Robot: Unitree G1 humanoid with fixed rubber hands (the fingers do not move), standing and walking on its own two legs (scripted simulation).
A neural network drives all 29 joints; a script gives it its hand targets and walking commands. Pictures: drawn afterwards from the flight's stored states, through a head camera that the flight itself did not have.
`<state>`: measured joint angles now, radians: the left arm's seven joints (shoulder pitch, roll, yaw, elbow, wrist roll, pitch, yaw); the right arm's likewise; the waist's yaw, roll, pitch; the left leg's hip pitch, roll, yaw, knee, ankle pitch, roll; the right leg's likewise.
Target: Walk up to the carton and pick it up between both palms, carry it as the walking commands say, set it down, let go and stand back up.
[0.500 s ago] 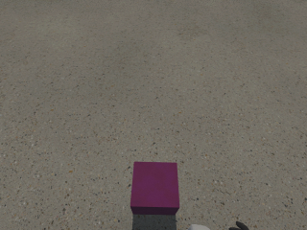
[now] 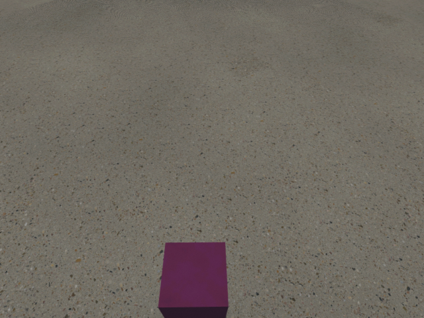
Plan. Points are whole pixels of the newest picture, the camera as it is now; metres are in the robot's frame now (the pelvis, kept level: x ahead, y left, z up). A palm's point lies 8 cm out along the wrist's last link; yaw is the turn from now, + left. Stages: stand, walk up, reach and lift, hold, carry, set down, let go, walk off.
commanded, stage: walk up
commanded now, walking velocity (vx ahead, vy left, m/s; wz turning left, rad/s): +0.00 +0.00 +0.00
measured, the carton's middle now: (195, 280) +0.38 +0.09 -0.67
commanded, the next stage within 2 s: stand in 1.70 s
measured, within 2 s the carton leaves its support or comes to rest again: neither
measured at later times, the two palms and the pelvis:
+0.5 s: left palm out of the picture -0.04 +0.34 -0.17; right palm out of the picture +0.01 -0.15 -0.13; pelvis -0.02 +0.09 -0.01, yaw +1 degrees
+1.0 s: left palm out of the picture +0.00 +0.32 -0.16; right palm out of the picture +0.00 -0.10 -0.14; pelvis +0.00 +0.11 +0.00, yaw +0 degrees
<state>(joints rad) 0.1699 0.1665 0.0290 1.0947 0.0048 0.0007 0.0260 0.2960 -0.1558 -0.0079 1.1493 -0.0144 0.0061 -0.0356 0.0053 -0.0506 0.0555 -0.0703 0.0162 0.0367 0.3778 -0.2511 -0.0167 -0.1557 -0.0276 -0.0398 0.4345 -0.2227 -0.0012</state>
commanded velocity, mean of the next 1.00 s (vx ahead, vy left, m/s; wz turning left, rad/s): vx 0.01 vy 0.04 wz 0.01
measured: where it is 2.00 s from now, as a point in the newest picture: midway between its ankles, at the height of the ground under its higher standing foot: outside the picture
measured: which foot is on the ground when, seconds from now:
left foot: down 0.00-0.14, up 0.16-0.36, down 0.38-1.00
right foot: down 0.00-0.40, up 0.42-0.72, down 0.74-1.00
